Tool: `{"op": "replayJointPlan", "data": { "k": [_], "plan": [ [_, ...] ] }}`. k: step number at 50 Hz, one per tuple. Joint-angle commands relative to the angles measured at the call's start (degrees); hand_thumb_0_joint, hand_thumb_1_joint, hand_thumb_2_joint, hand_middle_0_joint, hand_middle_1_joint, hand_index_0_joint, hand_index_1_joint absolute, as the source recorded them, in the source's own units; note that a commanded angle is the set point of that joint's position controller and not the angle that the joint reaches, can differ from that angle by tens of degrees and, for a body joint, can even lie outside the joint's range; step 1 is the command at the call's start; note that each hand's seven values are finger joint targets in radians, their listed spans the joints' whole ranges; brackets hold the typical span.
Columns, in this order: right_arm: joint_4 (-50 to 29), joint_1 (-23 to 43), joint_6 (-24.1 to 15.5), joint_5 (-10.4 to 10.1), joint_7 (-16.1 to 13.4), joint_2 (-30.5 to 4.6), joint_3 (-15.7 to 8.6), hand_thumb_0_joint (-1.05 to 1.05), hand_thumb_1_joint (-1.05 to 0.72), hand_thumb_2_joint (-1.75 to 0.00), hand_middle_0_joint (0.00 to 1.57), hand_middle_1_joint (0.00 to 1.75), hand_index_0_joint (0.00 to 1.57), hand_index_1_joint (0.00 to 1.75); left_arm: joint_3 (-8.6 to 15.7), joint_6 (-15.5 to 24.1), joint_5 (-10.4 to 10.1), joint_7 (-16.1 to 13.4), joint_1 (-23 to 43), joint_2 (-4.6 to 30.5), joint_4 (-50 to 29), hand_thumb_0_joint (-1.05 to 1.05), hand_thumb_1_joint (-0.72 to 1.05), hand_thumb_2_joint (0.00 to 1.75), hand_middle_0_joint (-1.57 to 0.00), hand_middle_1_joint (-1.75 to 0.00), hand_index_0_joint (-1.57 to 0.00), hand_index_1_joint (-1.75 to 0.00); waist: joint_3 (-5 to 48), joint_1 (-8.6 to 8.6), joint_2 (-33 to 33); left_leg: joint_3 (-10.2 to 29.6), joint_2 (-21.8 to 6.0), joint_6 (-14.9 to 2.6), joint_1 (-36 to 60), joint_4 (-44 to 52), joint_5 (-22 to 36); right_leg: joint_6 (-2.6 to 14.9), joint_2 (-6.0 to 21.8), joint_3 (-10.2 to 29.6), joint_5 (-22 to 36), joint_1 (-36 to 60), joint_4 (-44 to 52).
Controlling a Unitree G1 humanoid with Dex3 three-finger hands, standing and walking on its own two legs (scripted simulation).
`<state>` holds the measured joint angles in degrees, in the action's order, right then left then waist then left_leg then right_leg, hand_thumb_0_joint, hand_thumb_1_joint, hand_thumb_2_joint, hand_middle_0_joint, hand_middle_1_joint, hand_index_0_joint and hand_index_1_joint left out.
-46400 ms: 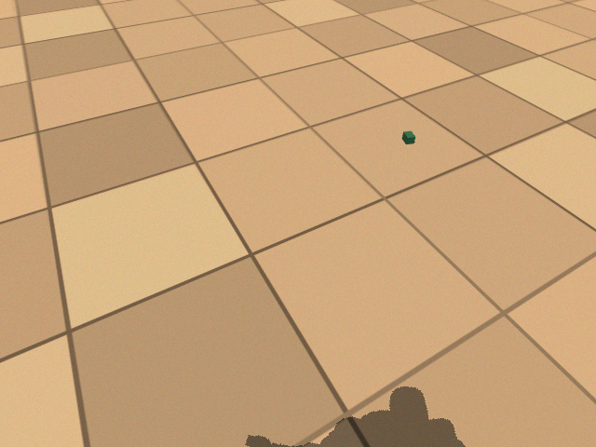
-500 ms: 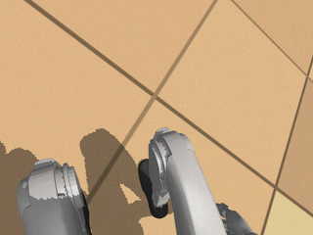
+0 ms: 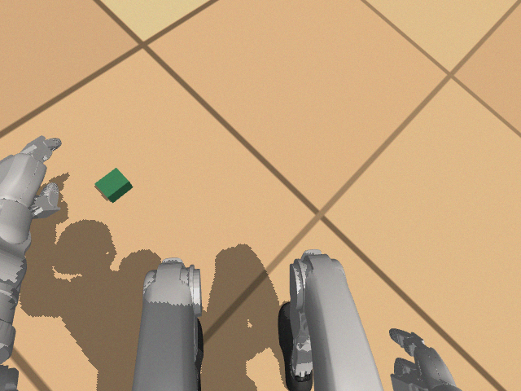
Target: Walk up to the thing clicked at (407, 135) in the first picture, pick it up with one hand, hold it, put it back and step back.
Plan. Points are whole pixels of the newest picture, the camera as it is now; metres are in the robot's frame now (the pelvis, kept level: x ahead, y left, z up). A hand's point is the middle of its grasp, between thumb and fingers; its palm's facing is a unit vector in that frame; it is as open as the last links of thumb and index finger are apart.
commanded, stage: home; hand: left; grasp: from above
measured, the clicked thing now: (114, 185) +0.53 +0.32 -0.41
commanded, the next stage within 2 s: none
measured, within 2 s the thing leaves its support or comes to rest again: neither
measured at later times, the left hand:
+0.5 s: hand (28, 280) +0.27 +0.22 +0.10, palm faces +0.06 -0.94 -0.34, open 7.4 cm
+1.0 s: hand out of the picture +0.22 +0.19 +0.24, palm faces +0.16 -0.96 -0.21, open 7.4 cm
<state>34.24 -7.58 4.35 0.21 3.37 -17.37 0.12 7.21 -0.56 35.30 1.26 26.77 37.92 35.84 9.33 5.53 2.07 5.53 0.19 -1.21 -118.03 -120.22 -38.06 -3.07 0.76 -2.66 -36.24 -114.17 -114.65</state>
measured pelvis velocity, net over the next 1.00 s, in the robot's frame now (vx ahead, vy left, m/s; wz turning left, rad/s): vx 0.08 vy -0.01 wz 0.11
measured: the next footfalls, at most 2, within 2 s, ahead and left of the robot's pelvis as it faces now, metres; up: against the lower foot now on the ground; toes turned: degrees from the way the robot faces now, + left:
none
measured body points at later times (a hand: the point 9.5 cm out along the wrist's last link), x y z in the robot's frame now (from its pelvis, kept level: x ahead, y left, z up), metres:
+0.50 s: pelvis +0.04 -0.01 +0.20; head +0.15 +0.02 +0.63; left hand +0.27 +0.27 +0.13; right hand +0.22 -0.24 +0.10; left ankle +0.08 +0.11 -0.40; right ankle +0.10 -0.14 -0.40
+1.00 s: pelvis +0.08 -0.01 +0.28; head +0.10 -0.01 +0.73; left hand +0.21 +0.24 +0.26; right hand +0.27 -0.23 +0.22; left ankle +0.08 +0.11 -0.40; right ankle +0.10 -0.14 -0.40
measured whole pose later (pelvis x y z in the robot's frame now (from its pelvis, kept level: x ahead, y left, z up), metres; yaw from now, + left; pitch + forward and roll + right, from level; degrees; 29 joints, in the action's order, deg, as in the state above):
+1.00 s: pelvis +0.08 -0.01 +0.28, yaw +6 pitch +11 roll -3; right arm 29.6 -16.2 -12.6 -1.3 -10.7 -12.3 1.8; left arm 1.8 -26.6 -3.5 -1.5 -30.1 12.5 -8.2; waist 10.2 2.2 3.5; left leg 3.6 -1.2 0.4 -40.4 -57.8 -28.0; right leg -1.2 0.7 -2.9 -26.4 -38.0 -53.9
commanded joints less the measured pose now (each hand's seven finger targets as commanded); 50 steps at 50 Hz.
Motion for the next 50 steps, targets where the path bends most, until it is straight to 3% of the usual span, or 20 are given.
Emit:
{"op": "replayJointPlan", "data": {
  "k": [1,3,5,8,9,17,18,20,24,32,35,39,45,50],
  "plan": [
    [-3.92,-7.98,-3.20,-0.85,-2.00,-10.78,-4.66,0.00,-0.90,-0.90,0.20,0.30,0.20,0.30,-0.13,-2.02,-8.97,-0.11,7.28,5.93,-16.15,0.00,0.90,0.90,-0.20,-0.30,-0.20,-0.30,31.05,2.37,9.03,2.11,-1.30,-0.72,35.45,26.23,-0.42,4.23,-1.72,-3.49,4.70,21.11,17.91],
    [-5.56,-6.55,-4.51,-1.44,-2.74,-10.00,-4.62,0.00,-0.90,-0.90,0.20,0.30,0.20,0.30,0.96,-2.72,-11.93,-0.61,6.14,6.00,-21.60,0.00,0.90,0.90,-0.20,-0.30,-0.20,-0.30,33.96,1.61,9.31,1.67,-1.25,-0.64,39.29,28.41,1.24,4.03,-1.60,-2.90,6.12,25.93,20.29],
    [-5.93,-4.80,-5.60,-1.87,-3.50,-8.95,-4.29,0.00,-0.90,-0.90,0.20,0.30,0.20,0.30,1.92,-3.77,-14.87,-1.70,0.95,4.01,-21.34,0.00,0.90,0.90,-0.20,-0.30,-0.20,-0.30,30.26,1.09,8.05,1.44,-1.16,-0.41,40.45,30.82,1.68,4.02,-1.33,-2.27,5.79,27.88,22.88],
    [-6.49,-2.72,-7.15,-2.38,-4.46,-7.68,-3.85,0.00,-0.90,-0.90,0.20,0.30,0.20,0.30,3.46,-5.28,-17.74,-3.73,-3.07,2.53,-23.22,0.00,0.90,0.90,-0.20,-0.30,-0.20,-0.30,29.37,-0.24,8.57,1.01,-0.92,-0.02,45.03,34.45,4.15,4.28,-1.04,-1.26,6.67,32.26,26.62],
    [-6.98,-2.16,-7.57,-2.52,-4.63,-7.25,-3.60,0.00,-0.90,-0.90,0.20,0.30,0.20,0.30,2.14,-5.98,-18.56,-4.10,-5.07,0.48,-23.08,0.00,0.90,0.90,-0.20,-0.30,-0.20,-0.30,28.36,-0.05,7.59,0.64,-0.80,-0.07,45.40,35.46,4.32,4.36,-1.17,-1.01,6.55,33.86,28.10],
    [-9.15,-0.39,-9.89,-3.12,-6.86,-5.44,-2.64,0.00,-0.90,-0.90,0.20,0.30,0.20,0.30,2.07,-13.52,-29.59,-5.19,-21.09,-6.46,-30.50,0.00,0.90,0.90,-0.20,-0.30,-0.20,-0.30,24.13,-0.68,4.83,0.62,-0.68,0.19,57.08,47.00,5.87,3.96,-1.17,0.96,7.62,48.82,41.72],
    [-9.36,-0.66,-10.22,-3.25,-7.26,-4.94,-2.41,0.00,-0.90,-0.90,0.20,0.30,0.20,0.30,1.16,-14.40,-30.73,-5.17,-22.18,-8.10,-32.24,0.00,0.90,0.90,-0.20,-0.30,-0.20,-0.30,23.61,-0.19,4.63,0.53,-0.72,0.23,58.35,48.17,6.81,3.91,-1.24,1.02,8.47,50.72,43.26],
    [-9.85,-1.46,-10.99,-3.43,-8.21,-4.30,-2.03,0.00,-0.90,-0.90,0.20,0.30,0.20,0.30,2.16,-15.91,-32.83,-5.67,-24.99,-8.54,-35.59,0.00,0.90,0.90,-0.20,-0.30,-0.20,-0.30,25.17,-0.48,3.66,-0.06,-0.49,0.17,61.64,49.68,9.78,3.81,-1.35,1.38,10.83,56.13,46.39],
    [-9.22,-3.02,-13.04,-3.27,-10.39,-3.00,-0.95,0.00,-0.90,-0.90,0.20,0.30,0.20,0.30,1.84,-17.56,-36.43,-6.15,-30.42,-12.90,-38.22,0.00,0.90,0.90,-0.20,-0.30,-0.20,-0.30,20.30,-0.24,3.01,-0.31,-0.64,0.12,65.63,54.43,12.71,3.76,-1.54,1.38,13.59,61.78,51.63],
    [-10.29,-5.91,-15.85,-2.34,-13.29,-2.29,-0.46,0.00,-0.90,-0.90,0.20,0.30,0.20,0.30,0.68,-20.52,-39.25,-5.40,-43.48,-17.58,-43.68,0.00,0.90,0.90,-0.20,-0.30,-0.20,-0.30,12.98,-1.68,3.98,-0.53,-0.75,0.90,76.38,64.86,19.23,3.63,-1.90,0.15,18.91,71.31,60.59],
    [-11.38,-6.50,-16.72,-2.06,-13.92,-1.71,-0.74,0.00,-0.90,-0.90,0.20,0.30,0.20,0.30,0.08,-21.70,-39.44,-5.21,-48.53,-18.13,-49.33,0.00,0.90,0.90,-0.20,-0.30,-0.20,-0.30,12.08,-2.64,4.56,-1.60,-0.40,0.94,79.54,67.66,21.35,3.60,-2.18,-0.23,20.48,76.02,64.29],
    [-12.79,-6.28,-17.70,-1.90,-14.49,-1.35,-0.54,0.00,-0.90,-0.90,0.20,0.30,0.20,0.30,-1.25,-23.08,-39.23,-4.74,-54.02,-19.52,-51.61,0.00,0.90,0.90,-0.20,-0.30,-0.20,-0.30,6.79,-2.73,1.98,-2.01,-0.07,0.56,80.54,69.97,21.31,3.31,-2.38,-0.78,20.29,77.94,67.82],
    [-13.49,-5.77,-19.38,-1.28,-14.87,-1.65,-0.98,0.00,-0.90,-0.90,0.20,0.30,0.20,0.30,-2.25,-23.48,-38.86,-3.31,-55.43,-20.17,-54.02,0.00,0.90,0.90,-0.20,-0.30,-0.20,-0.30,3.56,-2.10,-1.55,-2.61,0.01,0.07,81.99,71.86,20.89,2.98,-2.46,-1.74,19.07,78.83,69.86],
    [-12.88,-5.36,-20.83,-0.79,-14.93,-1.98,-1.19,0.00,-0.90,-0.90,0.20,0.30,0.20,0.30,-2.15,-22.91,-38.12,-2.49,-52.59,-19.62,-53.55,0.00,0.90,0.90,-0.20,-0.30,-0.20,-0.30,2.55,-1.81,-0.92,-3.23,0.20,0.03,82.68,71.47,20.82,2.72,-1.89,-1.45,19.29,78.52,69.74]
  ]
}}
